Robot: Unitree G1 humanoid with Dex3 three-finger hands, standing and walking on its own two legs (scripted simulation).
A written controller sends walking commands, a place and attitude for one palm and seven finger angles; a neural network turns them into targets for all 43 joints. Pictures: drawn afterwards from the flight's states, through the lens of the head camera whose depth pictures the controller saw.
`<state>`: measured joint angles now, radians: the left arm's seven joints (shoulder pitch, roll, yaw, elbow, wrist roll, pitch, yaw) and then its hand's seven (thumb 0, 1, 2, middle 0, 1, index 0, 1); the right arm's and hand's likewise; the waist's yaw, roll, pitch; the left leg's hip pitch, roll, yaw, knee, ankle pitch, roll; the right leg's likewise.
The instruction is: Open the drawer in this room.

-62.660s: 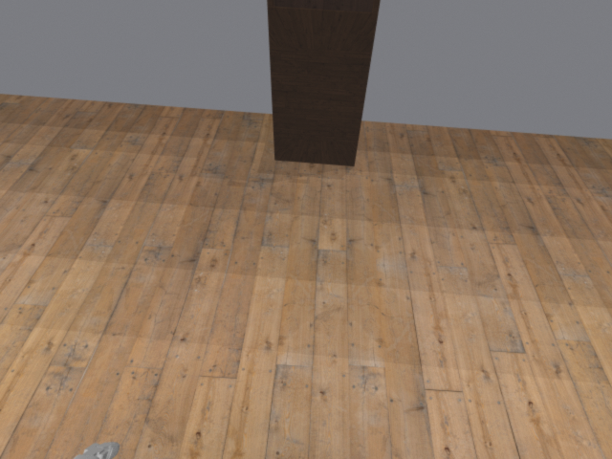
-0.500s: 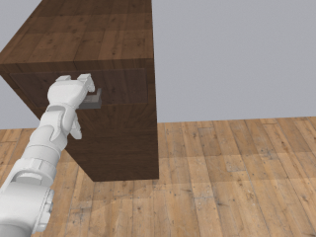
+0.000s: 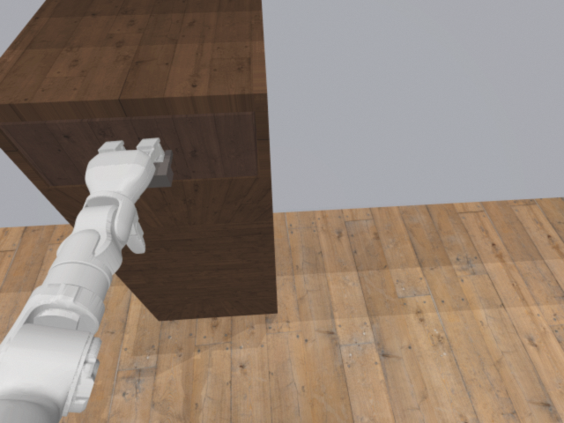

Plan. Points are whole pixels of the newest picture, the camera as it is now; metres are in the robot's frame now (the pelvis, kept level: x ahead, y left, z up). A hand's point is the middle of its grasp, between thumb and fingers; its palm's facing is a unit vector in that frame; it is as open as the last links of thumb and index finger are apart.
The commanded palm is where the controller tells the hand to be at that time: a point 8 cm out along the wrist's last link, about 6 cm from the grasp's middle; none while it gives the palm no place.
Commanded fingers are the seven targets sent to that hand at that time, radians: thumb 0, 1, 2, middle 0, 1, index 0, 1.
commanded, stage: lower the fingers behind the handle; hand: left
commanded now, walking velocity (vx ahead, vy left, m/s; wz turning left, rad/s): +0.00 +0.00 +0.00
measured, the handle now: (138, 166) +0.50 +0.23 +0.07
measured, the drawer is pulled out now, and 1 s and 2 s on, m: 0.00 0.00 0.03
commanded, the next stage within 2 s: close the thumb around the handle in 0.38 s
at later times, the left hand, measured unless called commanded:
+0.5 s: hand (137, 196) +0.45 +0.23 +0.05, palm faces -0.03 -0.04 -1.00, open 13.9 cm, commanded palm +0.42 +0.24 +0.11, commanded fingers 0.00 -0.39 0.35 -0.31 -1.21 -0.31 -1.21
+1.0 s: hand (137, 195) +0.45 +0.23 +0.05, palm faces -0.03 -0.04 -1.00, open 7.1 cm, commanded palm +0.42 +0.24 +0.11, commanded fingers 0.00 0.90 0.90 -0.40 -1.35 -0.40 -1.35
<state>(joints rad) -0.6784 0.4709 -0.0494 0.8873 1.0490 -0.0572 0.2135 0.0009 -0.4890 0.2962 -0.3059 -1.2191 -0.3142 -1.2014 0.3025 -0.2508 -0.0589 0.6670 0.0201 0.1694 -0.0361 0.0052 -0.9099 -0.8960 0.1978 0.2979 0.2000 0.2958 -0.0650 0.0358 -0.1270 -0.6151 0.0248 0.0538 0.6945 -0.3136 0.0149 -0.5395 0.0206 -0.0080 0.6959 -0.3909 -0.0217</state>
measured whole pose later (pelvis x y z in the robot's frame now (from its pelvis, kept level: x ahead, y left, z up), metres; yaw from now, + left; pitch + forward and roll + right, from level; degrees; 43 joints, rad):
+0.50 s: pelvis +0.00 +0.00 +0.00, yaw +0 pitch +14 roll +0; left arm -0.68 0.47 -0.04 0.90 1.05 -0.06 0.24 0.00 -0.49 0.30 -0.33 -1.21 -0.32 -1.20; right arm 0.31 -0.25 -0.06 0.68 0.02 0.16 -0.04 0.01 -0.91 -0.90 0.20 0.30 0.20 0.30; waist -0.08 0.04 -0.13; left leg -0.63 0.03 0.05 0.70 -0.32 0.02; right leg -0.55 0.02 -0.01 0.70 -0.39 -0.02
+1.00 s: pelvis +0.00 +0.00 +0.00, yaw +0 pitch +14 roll +0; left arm -0.66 0.46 -0.04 0.88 1.05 -0.05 0.24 0.00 0.48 0.71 -0.37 -1.29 -0.38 -1.31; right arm 0.30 -0.25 -0.06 0.68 0.02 0.16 -0.04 0.01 -0.91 -0.90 0.20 0.30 0.20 0.30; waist -0.07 0.04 -0.14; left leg -0.62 0.03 0.06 0.70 -0.32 0.02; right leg -0.54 0.02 0.00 0.69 -0.39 -0.02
